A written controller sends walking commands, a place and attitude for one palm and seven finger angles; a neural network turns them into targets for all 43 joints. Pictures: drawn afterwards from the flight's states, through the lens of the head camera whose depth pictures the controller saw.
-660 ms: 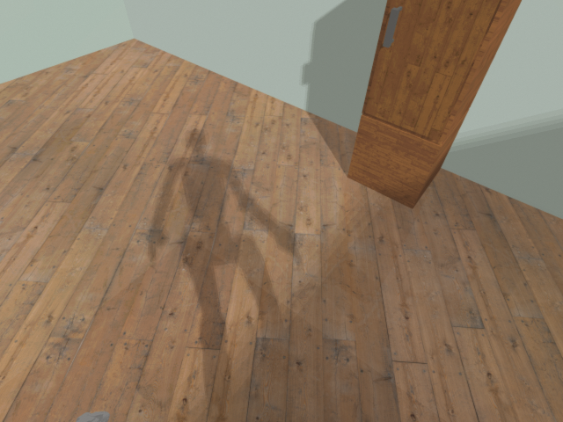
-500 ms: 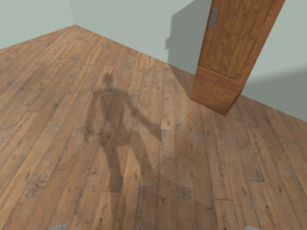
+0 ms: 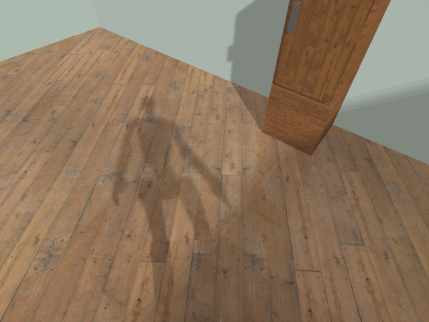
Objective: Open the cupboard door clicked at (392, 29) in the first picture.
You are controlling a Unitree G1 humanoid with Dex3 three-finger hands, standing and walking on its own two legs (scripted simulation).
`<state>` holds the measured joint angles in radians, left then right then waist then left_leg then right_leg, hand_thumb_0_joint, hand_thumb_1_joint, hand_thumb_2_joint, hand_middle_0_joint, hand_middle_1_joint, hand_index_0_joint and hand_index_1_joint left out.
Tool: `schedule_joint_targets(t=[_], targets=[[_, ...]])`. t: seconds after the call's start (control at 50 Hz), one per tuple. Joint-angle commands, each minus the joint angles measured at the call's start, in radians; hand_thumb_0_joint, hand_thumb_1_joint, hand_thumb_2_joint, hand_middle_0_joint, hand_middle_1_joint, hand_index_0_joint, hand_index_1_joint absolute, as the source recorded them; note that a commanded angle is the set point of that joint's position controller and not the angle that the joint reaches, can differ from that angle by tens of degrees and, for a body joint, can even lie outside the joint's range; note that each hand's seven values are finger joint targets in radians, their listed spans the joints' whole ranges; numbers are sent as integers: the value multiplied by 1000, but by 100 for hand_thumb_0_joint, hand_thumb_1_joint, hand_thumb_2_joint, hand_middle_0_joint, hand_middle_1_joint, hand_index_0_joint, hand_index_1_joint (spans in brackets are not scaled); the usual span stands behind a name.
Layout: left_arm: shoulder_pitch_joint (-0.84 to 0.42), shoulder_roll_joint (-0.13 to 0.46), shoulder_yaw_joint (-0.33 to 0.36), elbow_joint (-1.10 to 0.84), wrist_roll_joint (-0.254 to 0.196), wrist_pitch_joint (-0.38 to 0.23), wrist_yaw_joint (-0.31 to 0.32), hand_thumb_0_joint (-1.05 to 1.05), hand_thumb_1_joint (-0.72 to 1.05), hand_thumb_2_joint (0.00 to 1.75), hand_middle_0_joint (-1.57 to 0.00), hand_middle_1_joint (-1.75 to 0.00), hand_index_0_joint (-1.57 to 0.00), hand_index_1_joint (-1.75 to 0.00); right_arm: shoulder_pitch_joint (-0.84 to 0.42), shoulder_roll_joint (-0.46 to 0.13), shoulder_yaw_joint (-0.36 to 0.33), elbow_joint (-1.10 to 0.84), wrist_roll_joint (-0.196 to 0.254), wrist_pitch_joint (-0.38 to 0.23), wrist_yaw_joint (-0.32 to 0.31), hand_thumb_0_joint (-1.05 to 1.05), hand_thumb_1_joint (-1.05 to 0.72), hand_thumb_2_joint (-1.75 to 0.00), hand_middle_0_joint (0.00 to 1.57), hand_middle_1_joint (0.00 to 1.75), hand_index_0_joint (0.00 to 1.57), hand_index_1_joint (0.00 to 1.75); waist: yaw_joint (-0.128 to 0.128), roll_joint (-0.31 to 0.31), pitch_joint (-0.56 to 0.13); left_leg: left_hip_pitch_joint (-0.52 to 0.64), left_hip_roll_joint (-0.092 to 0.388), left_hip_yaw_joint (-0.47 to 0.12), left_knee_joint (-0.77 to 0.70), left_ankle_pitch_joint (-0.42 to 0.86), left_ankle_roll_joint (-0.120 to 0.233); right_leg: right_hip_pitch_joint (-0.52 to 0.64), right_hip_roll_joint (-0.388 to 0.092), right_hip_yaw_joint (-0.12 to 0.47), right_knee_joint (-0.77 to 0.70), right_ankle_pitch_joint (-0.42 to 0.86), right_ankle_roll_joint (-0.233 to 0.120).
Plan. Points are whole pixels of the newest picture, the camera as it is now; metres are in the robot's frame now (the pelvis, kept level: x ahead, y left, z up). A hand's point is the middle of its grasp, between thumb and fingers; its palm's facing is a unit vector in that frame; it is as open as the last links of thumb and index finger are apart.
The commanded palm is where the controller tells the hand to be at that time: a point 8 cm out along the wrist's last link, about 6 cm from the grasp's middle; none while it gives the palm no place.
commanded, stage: stand and wait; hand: left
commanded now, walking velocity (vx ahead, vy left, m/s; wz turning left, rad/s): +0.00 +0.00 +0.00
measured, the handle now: (295, 17) +1.42 -0.30 +0.03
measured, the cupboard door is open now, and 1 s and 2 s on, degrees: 0 0 0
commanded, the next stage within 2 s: look at it before walking up in 0.16 s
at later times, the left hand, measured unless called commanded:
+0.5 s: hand out of the picture +0.08 +0.24 -0.15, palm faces -0.03 -0.94 -0.33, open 7.4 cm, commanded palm none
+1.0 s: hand out of the picture +0.07 +0.23 -0.16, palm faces -0.03 -0.95 -0.32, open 7.4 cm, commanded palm none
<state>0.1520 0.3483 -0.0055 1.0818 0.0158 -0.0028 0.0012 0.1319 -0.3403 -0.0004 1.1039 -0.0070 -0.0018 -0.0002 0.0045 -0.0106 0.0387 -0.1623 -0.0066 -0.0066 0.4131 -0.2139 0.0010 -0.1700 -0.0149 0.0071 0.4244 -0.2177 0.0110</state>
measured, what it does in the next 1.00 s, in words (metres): stands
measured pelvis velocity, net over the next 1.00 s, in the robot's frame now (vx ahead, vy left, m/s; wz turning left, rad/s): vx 0.01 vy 0.00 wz -0.01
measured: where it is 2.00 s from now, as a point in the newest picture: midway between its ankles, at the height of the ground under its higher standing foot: (217, 291)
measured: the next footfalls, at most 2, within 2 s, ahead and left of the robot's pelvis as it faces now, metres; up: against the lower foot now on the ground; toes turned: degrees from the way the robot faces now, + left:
right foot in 1.58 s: +0.34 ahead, -0.13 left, +0.00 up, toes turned -9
left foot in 1.98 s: +0.52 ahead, +0.12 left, +0.00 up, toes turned +13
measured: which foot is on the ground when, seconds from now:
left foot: down 0.00-1.00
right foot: down 0.00-1.00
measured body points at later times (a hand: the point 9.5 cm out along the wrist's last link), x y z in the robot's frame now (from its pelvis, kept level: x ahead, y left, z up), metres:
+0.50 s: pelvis +0.00 +0.00 +0.00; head +0.00 +0.00 +0.45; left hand +0.09 +0.29 -0.13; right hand +0.09 -0.30 -0.13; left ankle +0.01 +0.12 -0.74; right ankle +0.01 -0.13 -0.74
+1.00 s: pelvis +0.01 +0.00 +0.00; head +0.01 +0.00 +0.45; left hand +0.07 +0.28 -0.14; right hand +0.08 -0.29 -0.14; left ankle +0.01 +0.12 -0.74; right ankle +0.01 -0.13 -0.74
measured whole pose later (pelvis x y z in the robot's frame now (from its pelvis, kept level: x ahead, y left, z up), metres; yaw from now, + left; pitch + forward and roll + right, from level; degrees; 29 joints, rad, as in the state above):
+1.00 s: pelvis +0.01 +0.00 +0.00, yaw -1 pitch -2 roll +0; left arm 0.17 0.32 0.00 1.09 0.02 0.00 0.01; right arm 0.14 -0.31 0.01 1.12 -0.02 0.01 0.00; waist 0.01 -0.01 0.01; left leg -0.15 0.01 0.00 0.41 -0.24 -0.01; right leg -0.16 0.00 0.02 0.42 -0.23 0.00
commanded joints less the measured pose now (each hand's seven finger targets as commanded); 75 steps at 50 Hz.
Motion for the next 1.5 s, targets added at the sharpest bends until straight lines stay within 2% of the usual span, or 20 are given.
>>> schedule_joint_targets(t=[0.0,0.86,0.9,0.94,0.98,1.02,1.08,1.1,1.14,1.16,1.18,1.2,1.22,1.24,1.26,1.28,1.34,1.42,1.46,1.48], targets=[[-59,202,38,-63,-6,-23,9,0,90,90,-20,-30,-20,-30,-66,-206,-37,-62,-2,-31,-8,0,-90,-90,20,30,20,30,-4,8,-58,-7,114,-105,-89,69,33,6,-107,107,-93,43,-45],[-55,201,38,-50,-4,-25,10,0,90,90,-20,-30,-20,-30,-75,-208,-35,-50,0,-32,-10,0,-90,-90,20,30,20,30,-3,14,-64,46,126,-94,-112,132,28,25,-108,104,-112,131,-42],[25,74,10,-16,-5,-5,14,0,90,90,-20,-30,-20,-30,-6,-75,-3,-20,-8,-12,-3,0,-90,-90,20,30,20,30,-1,4,-76,40,112,-68,-92,-11,8,19,-99,99,-112,-54,-23],[62,81,16,-12,4,6,6,0,90,90,-20,-30,-20,-30,24,-72,-8,-18,-15,0,1,0,-90,-90,20,30,20,30,4,-19,5,-45,91,-67,-84,-253,14,-38,-91,129,-130,-295,-35],[90,91,30,-24,8,10,-3,0,90,90,-20,-30,-20,-30,38,-70,-13,-31,-21,4,4,0,-90,-90,20,30,20,30,12,-44,89,-148,69,-62,-46,-366,19,-81,-95,172,-146,-428,-57],[137,91,40,-30,6,4,-7,0,90,90,-20,-30,-20,-30,63,-52,-14,-45,-19,-5,2,0,-90,-90,20,30,20,30,17,-76,89,-191,49,-36,43,-313,25,-48,-124,217,-151,-431,-91],[183,98,59,-34,0,-14,-1,0,90,90,-20,-30,-20,-30,105,-14,-21,-61,-14,-23,1,0,-90,-90,20,30,20,30,8,-124,40,-196,41,35,181,-211,18,-3,-216,295,-181,-408,-151],[181,89,63,-39,1,-18,0,0,90,90,-20,-30,-20,-30,119,-5,-23,-60,-13,-29,2,0,-90,-90,20,30,20,30,0,-120,53,-174,49,47,173,-198,18,-30,-220,286,-169,-369,-159],[160,54,64,-47,3,-22,0,0,90,90,-20,-30,-20,-30,186,15,-27,-44,-9,-39,1,0,-90,-90,20,30,20,30,-35,-66,88,-65,62,52,94,-183,27,-130,-173,202,-85,-280,-141],[143,19,61,-52,3,-21,-2,0,90,90,-20,-30,-20,-30,263,7,-32,-17,-11,-46,-2,0,-90,-90,20,30,20,30,-64,34,94,42,100,-22,1,-172,47,-218,-99,109,48,-229,-107],[103,-39,51,-77,0,-23,-7,0,90,90,-20,-30,-20,-30,394,-52,-51,26,-19,-58,-8,0,-90,-90,20,30,20,30,-112,284,85,183,258,-284,-135,-139,120,-383,16,-54,373,-181,-51],[8,-58,42,-126,5,-37,-1,0,90,90,-20,-30,-20,-30,503,-62,-57,59,-23,-62,-23,0,-90,-90,20,30,20,30,-143,323,140,266,378,-463,-215,61,186,-577,33,-70,569,-331,-33],[-34,-33,51,-139,6,-47,-1,0,90,90,-20,-30,-20,-30,513,-23,-46,66,-16,-64,-30,0,-90,-90,20,30,20,30,-129,166,157,290,423,-463,-178,224,242,-639,-37,-10,653,-301,-40],[-29,-61,53,-129,6,-50,-7,0,90,90,-20,-30,-20,-30,483,-4,-42,51,-16,-69,-33,0,-90,-90,20,30,20,30,-108,103,154,283,406,-392,-163,303,247,-640,-67,-4,693,-269,-35],[-19,-75,54,-120,6,-49,-14,0,90,90,-20,-30,-20,-30,457,15,-39,40,-18,-77,-36,0,-90,-90,20,30,20,30,-90,89,130,267,372,-328,-167,325,230,-612,-84,-8,696,-238,-29],[-5,-93,55,-114,6,-42,-19,0,90,90,-20,-30,-20,-30,426,24,-39,36,-16,-82,-39,0,-90,-90,20,30,20,30,-65,112,131,234,347,-265,-187,292,214,-589,-97,-21,687,-199,-21],[-26,-123,54,-123,6,-29,-34,0,90,90,-20,-30,-20,-30,428,58,-38,46,-11,-93,-44,0,-90,-90,20,30,20,30,-48,133,126,202,266,-127,-224,293,174,-550,-97,-75,584,-86,-9],[-102,-152,50,-148,-1,-31,-38,0,90,90,-20,-30,-20,-30,443,68,-41,70,-18,-90,-43,0,-90,-90,20,30,20,30,-54,151,127,138,229,-30,-230,378,148,-367,-49,-158,304,-9,-26],[-74,-142,56,-141,0,-33,-34,0,90,90,-20,-30,-20,-30,433,57,-46,79,-14,-87,-43,0,-90,-90,20,30,20,30,-24,146,110,119,243,-6,-179,533,144,-255,-21,-163,262,17,-50],[-9,-128,60,-127,1,-36,-30,0,90,90,-20,-30,-20,-30,419,41,-49,78,-12,-85,-43,0,-90,-90,20,30,20,30,10,139,69,145,242,10,-96,655,135,-182,-2,-170,234,3,-64]])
